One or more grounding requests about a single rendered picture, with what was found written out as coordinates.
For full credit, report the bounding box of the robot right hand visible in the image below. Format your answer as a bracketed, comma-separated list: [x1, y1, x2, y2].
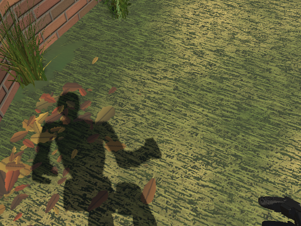
[258, 196, 301, 226]

